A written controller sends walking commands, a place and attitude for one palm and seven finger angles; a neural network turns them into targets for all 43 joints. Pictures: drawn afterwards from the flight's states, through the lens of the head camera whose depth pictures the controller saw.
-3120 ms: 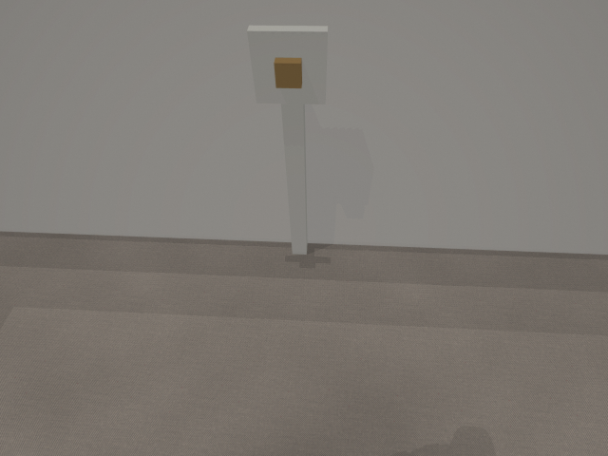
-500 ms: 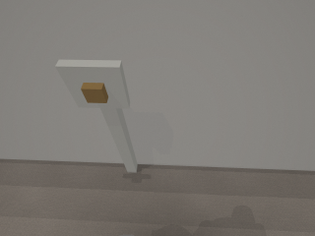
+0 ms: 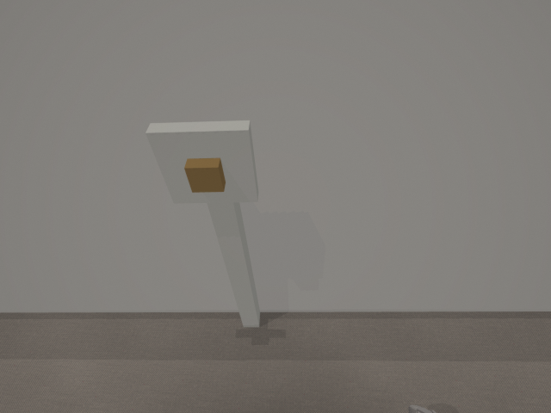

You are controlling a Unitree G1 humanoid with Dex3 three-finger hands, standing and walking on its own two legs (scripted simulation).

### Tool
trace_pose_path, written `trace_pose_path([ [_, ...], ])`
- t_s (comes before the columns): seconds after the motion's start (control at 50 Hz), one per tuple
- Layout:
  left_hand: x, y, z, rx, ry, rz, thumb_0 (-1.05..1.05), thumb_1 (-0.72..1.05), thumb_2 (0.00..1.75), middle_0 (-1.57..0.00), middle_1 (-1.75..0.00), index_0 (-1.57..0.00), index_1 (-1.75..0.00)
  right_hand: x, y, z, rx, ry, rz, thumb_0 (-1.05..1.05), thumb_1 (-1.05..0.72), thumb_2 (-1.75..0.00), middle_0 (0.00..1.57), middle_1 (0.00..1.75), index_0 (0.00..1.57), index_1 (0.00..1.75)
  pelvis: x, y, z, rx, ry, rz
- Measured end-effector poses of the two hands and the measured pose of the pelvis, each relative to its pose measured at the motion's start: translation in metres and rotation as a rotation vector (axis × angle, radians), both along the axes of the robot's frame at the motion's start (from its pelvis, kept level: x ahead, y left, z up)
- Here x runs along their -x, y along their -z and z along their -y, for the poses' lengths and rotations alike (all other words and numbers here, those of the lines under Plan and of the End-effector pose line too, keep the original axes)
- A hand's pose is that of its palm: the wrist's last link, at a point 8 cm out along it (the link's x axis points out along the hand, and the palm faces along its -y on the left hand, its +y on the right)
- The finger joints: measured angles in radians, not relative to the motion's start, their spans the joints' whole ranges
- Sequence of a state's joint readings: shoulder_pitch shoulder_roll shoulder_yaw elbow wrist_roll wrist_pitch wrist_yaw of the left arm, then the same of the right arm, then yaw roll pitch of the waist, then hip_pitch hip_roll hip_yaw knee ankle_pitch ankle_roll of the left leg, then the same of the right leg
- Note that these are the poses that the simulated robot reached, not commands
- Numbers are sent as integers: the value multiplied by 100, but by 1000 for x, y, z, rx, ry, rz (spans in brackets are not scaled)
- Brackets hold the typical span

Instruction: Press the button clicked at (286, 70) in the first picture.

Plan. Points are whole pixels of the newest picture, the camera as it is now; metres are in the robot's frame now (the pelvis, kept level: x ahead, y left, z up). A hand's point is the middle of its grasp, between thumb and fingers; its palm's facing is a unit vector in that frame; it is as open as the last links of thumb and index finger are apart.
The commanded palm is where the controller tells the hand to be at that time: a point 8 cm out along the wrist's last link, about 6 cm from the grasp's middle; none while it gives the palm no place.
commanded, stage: come to a stop and stand still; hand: left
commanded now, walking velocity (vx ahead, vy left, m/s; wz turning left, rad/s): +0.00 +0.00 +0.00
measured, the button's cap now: (206, 174) +0.51 +0.18 +0.06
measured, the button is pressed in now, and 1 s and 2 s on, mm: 0 0 0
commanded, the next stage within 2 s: look again from close up in 0.36 s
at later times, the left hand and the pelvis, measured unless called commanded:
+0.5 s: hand out of the picture +0.00 +0.18 -0.15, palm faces +0.01 -0.98 -0.21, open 7.3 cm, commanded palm none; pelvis -0.01 +0.01 +0.02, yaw +0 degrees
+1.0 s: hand out of the picture -0.01 +0.12 -0.15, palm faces +0.03 -0.99 -0.17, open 7.4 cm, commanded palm none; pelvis +0.01 -0.04 +0.02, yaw +1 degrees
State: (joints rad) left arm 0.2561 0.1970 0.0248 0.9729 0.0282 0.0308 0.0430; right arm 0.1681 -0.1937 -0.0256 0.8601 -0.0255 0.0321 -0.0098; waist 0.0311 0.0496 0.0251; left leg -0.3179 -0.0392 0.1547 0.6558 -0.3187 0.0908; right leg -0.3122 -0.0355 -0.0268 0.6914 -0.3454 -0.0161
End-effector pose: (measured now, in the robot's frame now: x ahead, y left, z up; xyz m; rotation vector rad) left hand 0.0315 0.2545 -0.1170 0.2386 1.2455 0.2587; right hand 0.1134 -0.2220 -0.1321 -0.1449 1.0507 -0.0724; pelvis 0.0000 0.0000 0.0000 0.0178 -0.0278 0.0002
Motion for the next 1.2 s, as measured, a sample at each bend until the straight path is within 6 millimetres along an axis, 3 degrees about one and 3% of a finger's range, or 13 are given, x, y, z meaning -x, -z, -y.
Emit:
trace_pose_path([
  [0.08,5,-6,1,13,26,12,0,91,90,-20,-30,-20,-30,26,2,-14,-40,45,-27,0,-92,-90,20,30,21,30,5,-5,-6,6,-13,-1],
  [0.3,6,2,13,105,55,-5,0,91,90,-20,-30,-20,-30,124,-11,8,80,95,-260,0,-93,-90,20,30,20,30,15,-15,-16,13,-2,-28],
  [0.44,27,3,18,115,42,-78,0,92,90,-20,-30,-20,-30,149,-13,7,70,115,-334,1,-92,-90,20,30,20,30,13,-20,-11,12,-5,-24],
  [0.64,50,1,44,133,7,-130,0,91,90,-20,-30,-20,-30,125,-7,-2,1,79,-299,1,-91,-90,20,30,20,30,7,-23,4,11,-11,-17],
  [0.78,56,2,65,152,-4,-147,0,91,90,-20,-30,-20,-30,111,-6,12,7,71,-284,2,-93,-90,20,30,20,30,2,-24,16,8,-10,-15],
  [1.04,47,3,90,151,-2,-151,0,91,90,-20,-30,-20,-30,114,-6,30,1,72,-331,1,-91,-90,20,30,20,30,-7,-24,40,11,-14,-17],
  [1.08,29,-12,78,105,-66,-52,4,95,90,-21,-31,-21,-30,105,-9,36,17,76,-251,1,-92,-90,20,30,20,30,-7,-22,43,10,-15,-7],
  [1.14,-26,-60,55,-12,-88,323,6,98,90,-23,-33,-23,-33,76,-13,52,47,72,-65,2,-92,-90,20,30,20,30,-10,-18,45,6,-42,-8],
  [1.2,-89,-111,56,-33,-42,672,6,97,90,-26,-37,-26,-37,33,-17,68,69,52,119,2,-92,-90,20,30,20,30,-8,-12,44,10,-67,-22],
])
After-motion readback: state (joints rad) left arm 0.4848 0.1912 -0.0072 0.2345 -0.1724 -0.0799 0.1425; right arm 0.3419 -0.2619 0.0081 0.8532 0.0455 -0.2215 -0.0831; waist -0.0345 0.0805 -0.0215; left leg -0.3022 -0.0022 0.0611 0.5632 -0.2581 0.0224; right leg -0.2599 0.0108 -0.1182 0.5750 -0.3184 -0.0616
